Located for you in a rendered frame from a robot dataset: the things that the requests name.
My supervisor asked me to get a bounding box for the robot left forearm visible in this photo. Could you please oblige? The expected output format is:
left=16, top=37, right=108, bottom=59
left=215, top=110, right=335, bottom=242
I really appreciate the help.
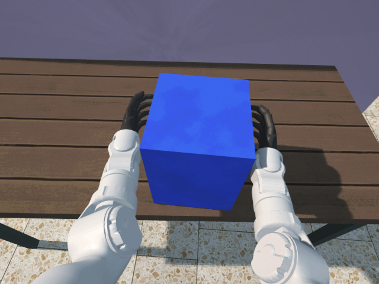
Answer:
left=68, top=130, right=141, bottom=251

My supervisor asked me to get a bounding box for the carton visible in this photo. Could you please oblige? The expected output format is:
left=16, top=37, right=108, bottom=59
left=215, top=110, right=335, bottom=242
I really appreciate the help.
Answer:
left=140, top=73, right=256, bottom=211

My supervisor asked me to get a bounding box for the table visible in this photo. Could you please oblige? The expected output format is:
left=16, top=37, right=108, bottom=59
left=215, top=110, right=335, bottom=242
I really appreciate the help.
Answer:
left=0, top=57, right=379, bottom=249

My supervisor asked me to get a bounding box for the right robot upper arm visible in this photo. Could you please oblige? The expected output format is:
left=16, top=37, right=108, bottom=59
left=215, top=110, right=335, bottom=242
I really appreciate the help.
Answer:
left=251, top=232, right=330, bottom=284

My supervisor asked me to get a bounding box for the right robot hand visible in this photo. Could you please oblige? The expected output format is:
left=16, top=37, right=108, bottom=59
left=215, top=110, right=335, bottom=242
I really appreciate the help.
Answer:
left=251, top=105, right=277, bottom=150

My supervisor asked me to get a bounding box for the robot right forearm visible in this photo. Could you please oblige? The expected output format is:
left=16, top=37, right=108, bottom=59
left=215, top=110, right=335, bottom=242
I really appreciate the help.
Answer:
left=250, top=147, right=317, bottom=252

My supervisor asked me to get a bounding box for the left robot upper arm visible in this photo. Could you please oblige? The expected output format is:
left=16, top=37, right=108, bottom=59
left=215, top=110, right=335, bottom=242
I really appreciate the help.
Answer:
left=30, top=205, right=142, bottom=284

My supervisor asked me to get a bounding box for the left robot hand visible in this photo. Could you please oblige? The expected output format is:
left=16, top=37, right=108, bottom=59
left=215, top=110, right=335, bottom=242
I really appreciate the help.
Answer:
left=120, top=91, right=154, bottom=133

